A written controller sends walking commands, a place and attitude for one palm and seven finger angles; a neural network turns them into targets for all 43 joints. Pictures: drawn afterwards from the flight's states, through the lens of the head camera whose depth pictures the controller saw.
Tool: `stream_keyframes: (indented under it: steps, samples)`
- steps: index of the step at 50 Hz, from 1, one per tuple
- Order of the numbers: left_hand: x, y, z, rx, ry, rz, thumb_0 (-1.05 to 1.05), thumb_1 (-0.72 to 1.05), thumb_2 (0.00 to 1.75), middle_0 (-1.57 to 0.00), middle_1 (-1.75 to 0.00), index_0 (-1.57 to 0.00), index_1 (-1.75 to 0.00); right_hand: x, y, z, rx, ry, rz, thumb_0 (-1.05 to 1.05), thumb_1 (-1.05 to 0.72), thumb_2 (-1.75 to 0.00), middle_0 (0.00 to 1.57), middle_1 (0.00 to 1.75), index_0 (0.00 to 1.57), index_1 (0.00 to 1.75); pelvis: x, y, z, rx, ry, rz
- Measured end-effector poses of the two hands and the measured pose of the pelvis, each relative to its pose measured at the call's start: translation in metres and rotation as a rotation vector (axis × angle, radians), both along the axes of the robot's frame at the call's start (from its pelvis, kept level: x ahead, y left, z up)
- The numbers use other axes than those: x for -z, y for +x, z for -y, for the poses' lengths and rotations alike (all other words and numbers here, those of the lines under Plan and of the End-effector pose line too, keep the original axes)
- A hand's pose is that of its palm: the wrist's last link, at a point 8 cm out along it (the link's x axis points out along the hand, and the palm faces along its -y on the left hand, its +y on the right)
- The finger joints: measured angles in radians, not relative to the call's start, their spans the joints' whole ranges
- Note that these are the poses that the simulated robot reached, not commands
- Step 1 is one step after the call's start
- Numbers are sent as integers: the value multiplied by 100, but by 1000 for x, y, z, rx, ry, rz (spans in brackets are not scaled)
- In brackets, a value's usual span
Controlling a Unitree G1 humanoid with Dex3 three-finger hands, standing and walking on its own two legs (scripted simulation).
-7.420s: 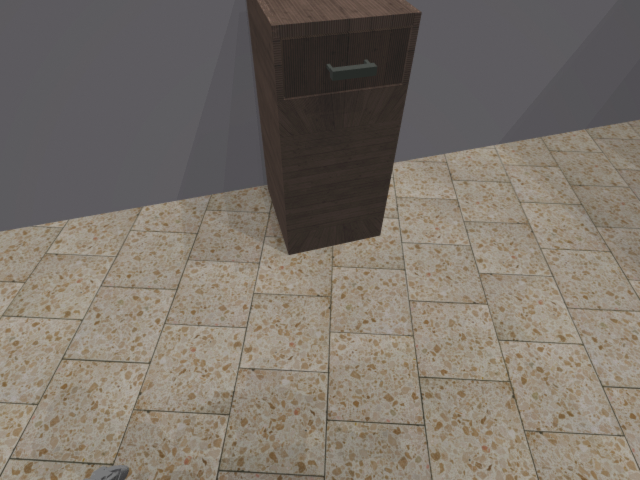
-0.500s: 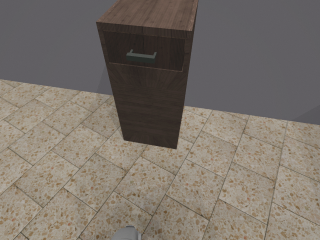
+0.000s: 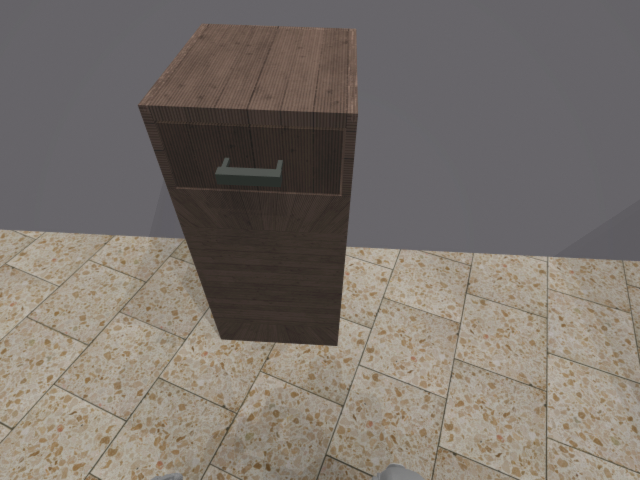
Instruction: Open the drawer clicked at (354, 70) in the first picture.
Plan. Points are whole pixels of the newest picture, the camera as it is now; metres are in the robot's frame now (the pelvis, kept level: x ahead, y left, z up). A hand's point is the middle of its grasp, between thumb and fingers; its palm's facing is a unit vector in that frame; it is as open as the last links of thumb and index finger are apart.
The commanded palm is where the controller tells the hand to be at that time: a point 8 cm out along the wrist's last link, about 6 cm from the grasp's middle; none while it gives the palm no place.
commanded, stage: take the last steps up to it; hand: left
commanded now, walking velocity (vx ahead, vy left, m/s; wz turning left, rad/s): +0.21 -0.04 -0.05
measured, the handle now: (251, 170) +0.68 +0.16 +0.00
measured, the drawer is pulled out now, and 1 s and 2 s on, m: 0.00 0.00 0.00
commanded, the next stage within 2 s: come to a stop and stand still in 0.16 s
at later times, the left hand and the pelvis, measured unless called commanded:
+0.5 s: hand out of the picture +0.16 +0.14 -0.18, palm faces +0.05 -0.98 -0.21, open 7.3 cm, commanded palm none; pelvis +0.13 -0.04 -0.01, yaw -1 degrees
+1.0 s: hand out of the picture +0.15 +0.12 -0.18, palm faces +0.02 -0.97 -0.24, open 7.4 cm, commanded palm none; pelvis +0.11 -0.07 -0.02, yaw +0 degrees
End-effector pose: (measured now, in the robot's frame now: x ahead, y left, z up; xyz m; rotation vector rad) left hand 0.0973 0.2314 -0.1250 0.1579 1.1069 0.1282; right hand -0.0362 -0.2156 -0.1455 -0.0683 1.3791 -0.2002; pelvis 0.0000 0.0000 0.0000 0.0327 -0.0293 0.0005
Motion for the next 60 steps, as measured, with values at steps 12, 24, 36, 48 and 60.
stream_keyframes:
  steps: [12, 24, 36, 48, 60]
  samples:
    - [18, 81, 68, 44, -20, -30, 0, 91, 90, -20, -30, -20, -30, 13, 9, 29, 74, 60, -249, 0, -91, -90, 20, 30, 20, 30, 15, 83, 47, 12, -27, -3]
    - [19, 60, 46, -58, 19, -197, -1, 93, 90, -20, -30, -20, -30, 5, 192, 58, -47, -39, 69, 0, -92, -90, 20, 30, 19, 30, 5, 126, 42, 19, -44, -13]
    - [25, 47, 36, -65, 16, -260, 0, 91, 90, -20, -30, -19, -30, -4, 250, 43, -107, -36, 191, 0, -91, -90, 20, 30, 20, 30, 7, 125, 38, 37, -19, -21]
    - [18, 41, 62, -29, 66, -137, 1, 90, 90, -20, -30, -20, -30, 5, 206, 94, -82, -58, 174, 0, -90, -90, 20, 30, 20, 30, 16, 109, 70, 8, -34, -13]
    - [21, 47, 77, -11, -2, -68, 1, 91, 90, -20, -30, -20, -30, -6, 150, 94, -85, -80, 101, 0, -91, -90, 20, 30, 20, 30, 8, 91, 73, 3, -45, 18]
